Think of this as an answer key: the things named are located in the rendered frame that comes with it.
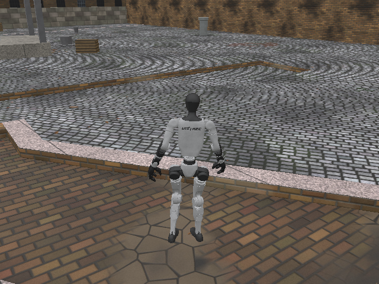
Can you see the right robot upper arm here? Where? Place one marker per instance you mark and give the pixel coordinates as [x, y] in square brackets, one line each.
[212, 134]

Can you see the robot right hand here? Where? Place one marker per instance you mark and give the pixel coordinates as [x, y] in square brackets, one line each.
[218, 165]

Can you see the humanoid robot torso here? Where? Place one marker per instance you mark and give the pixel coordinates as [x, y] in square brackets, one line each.
[190, 143]

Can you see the robot left hand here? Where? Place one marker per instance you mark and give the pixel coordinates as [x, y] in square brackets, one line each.
[151, 172]

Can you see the robot left shin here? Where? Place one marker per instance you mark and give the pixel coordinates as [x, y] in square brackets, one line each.
[174, 214]

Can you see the left robot upper arm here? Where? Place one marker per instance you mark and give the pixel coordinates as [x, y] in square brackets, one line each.
[173, 123]

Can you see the robot right forearm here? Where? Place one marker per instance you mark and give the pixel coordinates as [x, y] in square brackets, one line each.
[219, 155]

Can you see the robot left forearm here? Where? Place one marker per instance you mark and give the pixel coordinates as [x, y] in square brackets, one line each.
[158, 156]

